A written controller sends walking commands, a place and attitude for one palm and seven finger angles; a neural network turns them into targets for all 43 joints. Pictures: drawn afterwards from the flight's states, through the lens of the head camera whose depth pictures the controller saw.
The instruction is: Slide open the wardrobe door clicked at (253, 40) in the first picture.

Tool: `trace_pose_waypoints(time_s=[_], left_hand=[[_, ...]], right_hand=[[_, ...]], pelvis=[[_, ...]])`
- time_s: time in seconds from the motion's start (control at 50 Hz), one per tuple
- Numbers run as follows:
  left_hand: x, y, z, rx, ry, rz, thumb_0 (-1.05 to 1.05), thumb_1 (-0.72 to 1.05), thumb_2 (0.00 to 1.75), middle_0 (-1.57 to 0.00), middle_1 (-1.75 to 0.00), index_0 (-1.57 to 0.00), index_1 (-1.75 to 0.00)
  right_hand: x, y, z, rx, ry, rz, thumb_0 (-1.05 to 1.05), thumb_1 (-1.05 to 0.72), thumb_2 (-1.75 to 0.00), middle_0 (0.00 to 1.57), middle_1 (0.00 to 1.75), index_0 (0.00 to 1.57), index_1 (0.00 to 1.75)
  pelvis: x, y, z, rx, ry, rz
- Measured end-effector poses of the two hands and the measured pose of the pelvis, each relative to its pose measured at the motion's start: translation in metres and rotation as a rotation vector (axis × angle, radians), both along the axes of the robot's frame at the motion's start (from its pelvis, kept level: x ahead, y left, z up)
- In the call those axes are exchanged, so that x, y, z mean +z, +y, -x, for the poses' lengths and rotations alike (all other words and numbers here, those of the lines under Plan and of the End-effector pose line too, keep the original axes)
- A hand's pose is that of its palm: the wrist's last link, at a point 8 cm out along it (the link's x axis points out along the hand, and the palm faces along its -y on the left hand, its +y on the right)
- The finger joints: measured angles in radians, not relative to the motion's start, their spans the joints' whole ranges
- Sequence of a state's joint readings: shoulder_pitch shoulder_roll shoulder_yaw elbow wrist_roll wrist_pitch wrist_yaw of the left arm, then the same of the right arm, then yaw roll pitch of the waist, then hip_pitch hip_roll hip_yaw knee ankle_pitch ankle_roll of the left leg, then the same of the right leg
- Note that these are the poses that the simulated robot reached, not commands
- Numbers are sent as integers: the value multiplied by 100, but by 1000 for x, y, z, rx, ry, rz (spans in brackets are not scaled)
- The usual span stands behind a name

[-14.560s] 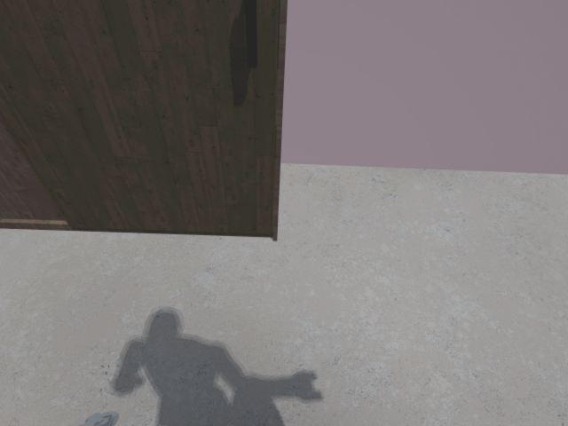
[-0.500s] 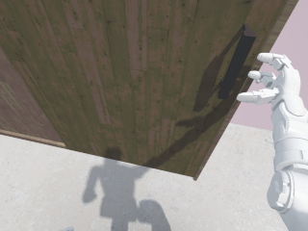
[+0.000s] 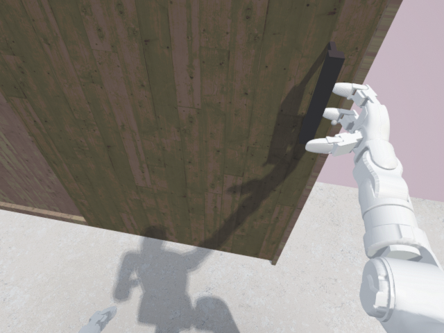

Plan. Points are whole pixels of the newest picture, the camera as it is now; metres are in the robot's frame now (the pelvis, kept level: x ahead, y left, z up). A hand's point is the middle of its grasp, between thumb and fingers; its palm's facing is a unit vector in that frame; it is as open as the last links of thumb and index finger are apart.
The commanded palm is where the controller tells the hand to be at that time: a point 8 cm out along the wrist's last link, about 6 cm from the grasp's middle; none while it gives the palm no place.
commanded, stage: feel for the door with the fingertips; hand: right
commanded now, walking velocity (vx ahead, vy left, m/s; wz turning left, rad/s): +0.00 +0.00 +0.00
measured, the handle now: (317, 96) +0.54 -0.13 +0.17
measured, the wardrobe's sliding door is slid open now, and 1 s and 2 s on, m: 0.00 0.00 0.00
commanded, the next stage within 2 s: slide the fingers in behind the handle in 0.68 s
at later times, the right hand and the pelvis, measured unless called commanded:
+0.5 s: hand (326, 110) +0.49 -0.14 +0.18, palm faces +0.07 +1.00 +0.02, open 14.0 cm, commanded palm +0.46 -0.19 +0.17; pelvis +0.00 +0.00 +0.00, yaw +1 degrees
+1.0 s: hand (331, 114) +0.49 -0.15 +0.17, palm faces +0.08 +1.00 +0.02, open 14.0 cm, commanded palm +0.46 -0.19 +0.17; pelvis +0.01 +0.00 +0.00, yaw +1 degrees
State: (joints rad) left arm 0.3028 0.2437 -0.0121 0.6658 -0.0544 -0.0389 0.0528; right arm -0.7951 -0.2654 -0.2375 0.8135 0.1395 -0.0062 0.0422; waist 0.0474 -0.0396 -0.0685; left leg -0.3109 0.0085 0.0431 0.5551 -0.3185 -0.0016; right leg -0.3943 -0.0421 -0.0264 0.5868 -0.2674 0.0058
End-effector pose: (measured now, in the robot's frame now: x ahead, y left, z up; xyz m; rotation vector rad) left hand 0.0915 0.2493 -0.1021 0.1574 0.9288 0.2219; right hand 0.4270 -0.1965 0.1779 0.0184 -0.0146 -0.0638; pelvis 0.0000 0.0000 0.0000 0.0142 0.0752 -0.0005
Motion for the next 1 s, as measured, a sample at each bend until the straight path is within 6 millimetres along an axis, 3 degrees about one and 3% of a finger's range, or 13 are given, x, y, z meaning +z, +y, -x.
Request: trace_pose_waypoints(time_s=[0.16,0.46,0.58,0.74,1.0], left_hand=[[-2,-3,9,-9,15,5,1,90,90,-20,-30,-20,-30],[-12,14,75,71,187,-33,1,90,90,-20,-30,-20,-30],[-11,15,88,106,221,-28,1,90,90,-20,-30,-20,-30],[-11,12,81,113,220,-17,1,90,90,-20,-30,-20,-30],[-9,11,38,56,150,-16,1,90,90,-20,-30,-20,-30]], right_hand=[[-2,0,-2,-39,14,6,-1,50,-30,30,121,30,120],[1,5,-33,-8,-1,2,-1,50,-30,30,120,30,120],[-5,6,-42,-19,12,-6,-1,50,-30,30,120,30,120],[-3,-3,-47,-36,-4,0,-1,50,-30,30,120,30,120],[-9,-5,-39,-11,17,1,-1,50,-30,30,120,30,120]], pelvis=[[-1,1,5,-1,-2,2],[-3,0,5,6,46,-1],[-3,1,0,20,58,1],[-2,1,-6,25,64,-1],[-2,0,-12,9,59,-3]])
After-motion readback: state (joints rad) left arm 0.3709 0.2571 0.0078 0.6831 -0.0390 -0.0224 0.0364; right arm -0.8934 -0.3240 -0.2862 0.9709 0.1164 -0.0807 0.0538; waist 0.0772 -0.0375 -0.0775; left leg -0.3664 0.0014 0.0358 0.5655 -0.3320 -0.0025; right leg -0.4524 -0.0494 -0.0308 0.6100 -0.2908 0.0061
